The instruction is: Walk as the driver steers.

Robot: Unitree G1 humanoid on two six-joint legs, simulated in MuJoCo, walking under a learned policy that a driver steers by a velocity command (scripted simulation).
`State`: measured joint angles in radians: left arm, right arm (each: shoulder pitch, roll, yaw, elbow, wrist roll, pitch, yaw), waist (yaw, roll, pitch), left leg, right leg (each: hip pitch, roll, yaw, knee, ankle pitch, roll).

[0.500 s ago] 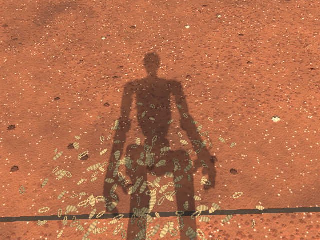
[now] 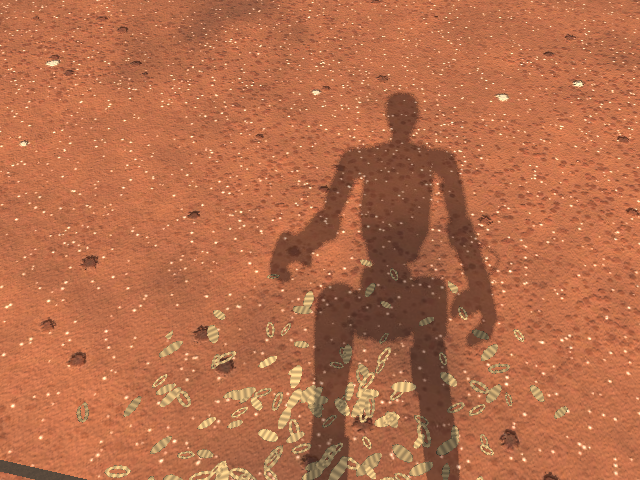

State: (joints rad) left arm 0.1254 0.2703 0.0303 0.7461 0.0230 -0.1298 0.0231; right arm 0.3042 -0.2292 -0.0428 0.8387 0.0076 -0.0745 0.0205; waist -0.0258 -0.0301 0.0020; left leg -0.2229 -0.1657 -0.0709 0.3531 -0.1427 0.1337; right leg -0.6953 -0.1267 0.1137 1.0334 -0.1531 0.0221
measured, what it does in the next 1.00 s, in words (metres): walks ahead: right foot, then left foot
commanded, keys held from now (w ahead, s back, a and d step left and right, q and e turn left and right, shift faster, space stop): w+q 0.04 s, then w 0.52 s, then w+e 0.44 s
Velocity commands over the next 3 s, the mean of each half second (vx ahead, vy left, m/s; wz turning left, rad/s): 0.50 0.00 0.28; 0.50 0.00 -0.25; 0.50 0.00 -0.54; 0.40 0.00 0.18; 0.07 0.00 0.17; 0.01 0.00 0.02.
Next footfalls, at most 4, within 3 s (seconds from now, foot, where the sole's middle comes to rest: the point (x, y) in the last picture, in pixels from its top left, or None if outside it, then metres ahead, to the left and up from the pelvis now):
0.24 right None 0.30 -0.15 -0.78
0.74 left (257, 463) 0.54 0.13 -0.78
1.26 right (385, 353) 0.79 -0.16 -0.78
1.82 left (336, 237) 1.16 -0.06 -0.78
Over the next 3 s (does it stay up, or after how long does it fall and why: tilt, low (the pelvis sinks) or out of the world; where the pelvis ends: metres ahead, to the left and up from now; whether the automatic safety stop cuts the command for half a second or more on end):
stays up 1.12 -0.17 -0.01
